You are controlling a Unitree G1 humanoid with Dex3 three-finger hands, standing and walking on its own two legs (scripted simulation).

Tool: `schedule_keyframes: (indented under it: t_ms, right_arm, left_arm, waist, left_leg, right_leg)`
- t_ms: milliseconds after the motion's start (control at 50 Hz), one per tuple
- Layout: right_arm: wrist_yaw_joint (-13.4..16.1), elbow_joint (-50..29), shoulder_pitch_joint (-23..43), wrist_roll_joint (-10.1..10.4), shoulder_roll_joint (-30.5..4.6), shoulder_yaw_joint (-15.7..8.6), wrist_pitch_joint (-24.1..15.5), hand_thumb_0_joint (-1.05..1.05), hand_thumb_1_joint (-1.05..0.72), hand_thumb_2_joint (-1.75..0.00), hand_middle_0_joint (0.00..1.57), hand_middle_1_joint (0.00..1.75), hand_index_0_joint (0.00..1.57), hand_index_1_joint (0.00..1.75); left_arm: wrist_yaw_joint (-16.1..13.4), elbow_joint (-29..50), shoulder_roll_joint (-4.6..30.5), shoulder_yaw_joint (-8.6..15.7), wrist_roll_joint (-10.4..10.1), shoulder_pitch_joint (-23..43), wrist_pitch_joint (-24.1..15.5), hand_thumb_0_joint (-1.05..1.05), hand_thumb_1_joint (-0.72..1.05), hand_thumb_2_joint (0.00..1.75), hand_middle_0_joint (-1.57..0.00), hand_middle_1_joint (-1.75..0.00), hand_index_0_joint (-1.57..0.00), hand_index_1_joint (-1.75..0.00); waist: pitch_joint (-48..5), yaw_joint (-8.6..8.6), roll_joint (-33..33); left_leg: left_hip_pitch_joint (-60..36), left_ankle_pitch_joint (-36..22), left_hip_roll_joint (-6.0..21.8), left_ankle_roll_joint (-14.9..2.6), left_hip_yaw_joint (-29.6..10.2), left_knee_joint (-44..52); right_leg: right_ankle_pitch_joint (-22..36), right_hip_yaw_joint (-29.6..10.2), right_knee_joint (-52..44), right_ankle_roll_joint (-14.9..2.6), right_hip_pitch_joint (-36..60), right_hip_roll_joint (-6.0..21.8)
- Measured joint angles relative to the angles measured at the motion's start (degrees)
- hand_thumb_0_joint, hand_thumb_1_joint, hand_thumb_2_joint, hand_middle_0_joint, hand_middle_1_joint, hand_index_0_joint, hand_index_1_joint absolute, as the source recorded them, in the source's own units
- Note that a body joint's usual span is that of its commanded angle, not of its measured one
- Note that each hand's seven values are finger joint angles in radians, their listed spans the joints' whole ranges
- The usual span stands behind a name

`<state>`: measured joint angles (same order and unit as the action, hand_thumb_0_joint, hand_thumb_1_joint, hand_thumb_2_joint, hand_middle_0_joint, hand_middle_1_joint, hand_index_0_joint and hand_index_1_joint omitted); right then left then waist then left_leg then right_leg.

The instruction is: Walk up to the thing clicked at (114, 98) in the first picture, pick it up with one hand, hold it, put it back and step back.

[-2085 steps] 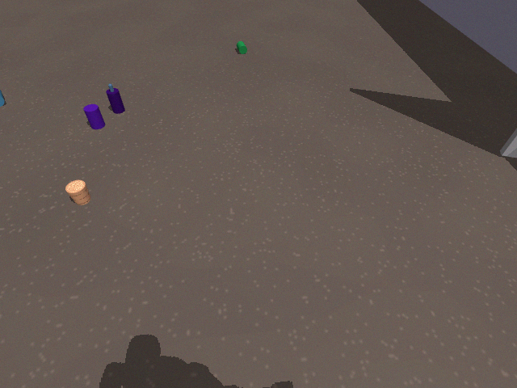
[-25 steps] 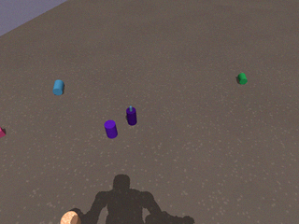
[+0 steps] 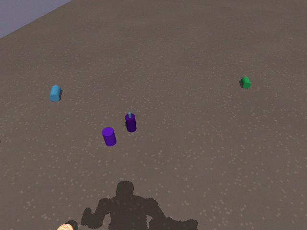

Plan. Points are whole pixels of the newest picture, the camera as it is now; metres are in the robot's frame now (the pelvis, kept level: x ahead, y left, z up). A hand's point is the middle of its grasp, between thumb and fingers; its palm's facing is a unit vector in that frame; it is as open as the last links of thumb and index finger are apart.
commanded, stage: step back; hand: left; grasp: from the side
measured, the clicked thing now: (130, 120) +1.07 +0.19 -0.66
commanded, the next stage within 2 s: stand in 0.16 s
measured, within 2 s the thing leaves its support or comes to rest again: neither
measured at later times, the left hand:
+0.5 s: hand out of the picture +0.12 +0.26 -0.14, palm faces +0.01 -0.95 -0.31, open 7.4 cm
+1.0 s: hand out of the picture +0.10 +0.25 -0.13, palm faces -0.01 -0.94 -0.35, open 7.4 cm
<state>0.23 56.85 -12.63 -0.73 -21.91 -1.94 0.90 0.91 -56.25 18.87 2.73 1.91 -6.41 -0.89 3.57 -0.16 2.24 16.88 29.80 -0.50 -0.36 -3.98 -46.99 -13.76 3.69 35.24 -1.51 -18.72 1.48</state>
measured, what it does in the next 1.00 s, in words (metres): steps on the spot: left foot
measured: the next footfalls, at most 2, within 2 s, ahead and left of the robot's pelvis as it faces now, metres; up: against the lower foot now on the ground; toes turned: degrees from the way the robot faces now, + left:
left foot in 0.12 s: +0.04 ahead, +0.14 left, +0.00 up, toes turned +1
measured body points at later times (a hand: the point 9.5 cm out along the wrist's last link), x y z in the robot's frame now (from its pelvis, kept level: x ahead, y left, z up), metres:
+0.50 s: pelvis +0.03 +0.02 +0.02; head +0.04 +0.02 +0.47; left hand +0.12 +0.31 -0.12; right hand +0.14 -0.28 -0.10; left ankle +0.00 +0.14 -0.72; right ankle +0.06 -0.12 -0.72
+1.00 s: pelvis +0.02 -0.01 +0.02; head +0.03 -0.02 +0.47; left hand +0.10 +0.30 -0.10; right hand +0.10 -0.30 -0.12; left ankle +0.00 +0.14 -0.72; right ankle +0.06 -0.12 -0.72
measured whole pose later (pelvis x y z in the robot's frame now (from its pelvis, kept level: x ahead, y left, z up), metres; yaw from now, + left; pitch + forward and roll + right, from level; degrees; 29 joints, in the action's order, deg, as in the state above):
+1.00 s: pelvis +0.02 -0.01 +0.02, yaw +1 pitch -2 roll +0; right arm -0.9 65.9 -6.0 -0.6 -20.1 -0.4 -0.2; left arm 0.6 -65.6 19.9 -0.3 0.4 -5.5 -1.2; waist 3.4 0.2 0.9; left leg 2.6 11.6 2.1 2.4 -0.6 -16.6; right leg -7.5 4.4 19.4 -0.7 -9.5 1.4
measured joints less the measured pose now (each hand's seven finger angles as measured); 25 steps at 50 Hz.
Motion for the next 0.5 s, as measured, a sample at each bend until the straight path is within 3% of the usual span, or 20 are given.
schedule_keyframes:
  t_ms: [100, 160, 240, 500]
  right_arm:
    - [-0.5, 1.9, 0.0, -0.6, -0.2, 0.2, -0.5, 0.00, -0.90, -0.90, 0.20, 0.30, 0.20, 0.30]
    - [-0.2, 3.5, 0.5, -1.1, 1.0, 0.1, -1.2, 0.00, -0.90, -0.90, 0.20, 0.30, 0.20, 0.30]
    - [-0.5, 4.7, 0.9, -0.9, 2.1, 0.7, -2.1, 0.00, -0.90, -0.90, 0.20, 0.30, 0.20, 0.30]
    - [-0.3, 5.8, 7.9, 0.5, 2.4, 1.3, -2.4, 0.00, -0.90, -0.90, 0.20, 0.30, 0.20, 0.30]
  left_arm:
    - [0.2, -0.3, -0.4, 0.1, 0.1, 1.3, -0.2, 0.00, 0.90, 0.90, -0.21, -0.30, -0.20, -0.30]
    - [0.0, -1.0, 0.9, 0.4, -0.5, 1.9, 0.4, 0.00, 0.90, 0.90, -0.21, -0.30, -0.20, -0.30]
    - [-0.3, -3.2, 1.5, -0.2, -2.2, 0.8, 0.9, 0.00, 0.91, 0.90, -0.21, -0.30, -0.20, -0.30]
    - [-0.1, -7.7, 0.5, -2.6, -1.7, 1.5, 0.3, 0.00, 0.91, 0.90, -0.21, -0.30, -0.20, -0.30]
  waist:
    - [-0.2, 0.84, 0.2]
    - [0.9, 1.17, -2.4]
    - [0.4, 1.01, -3.1]
    - [-0.2, 1.13, -3.1]
  left_leg:
    - [-0.6, -2.0, 1.1, 0.11, 1.3, 4.9]
    - [-3.7, -10.6, 0.0, 0.77, 3.3, 12.3]
    - [-6.3, -11.2, 0.5, 0.68, 3.9, 16.0]
    - [-13.3, -14.7, 0.6, 0.73, 4.0, 25.4]
  right_leg:
    - [-0.3, 1.0, -0.1, 0.80, -0.7, 1.1]
    - [-1.4, -0.1, 1.6, 1.83, -1.0, 2.9]
    - [0.6, -0.5, -3.4, 2.70, 2.0, 2.3]
    - [3.6, -0.2, -12.0, 2.83, 8.6, 1.9]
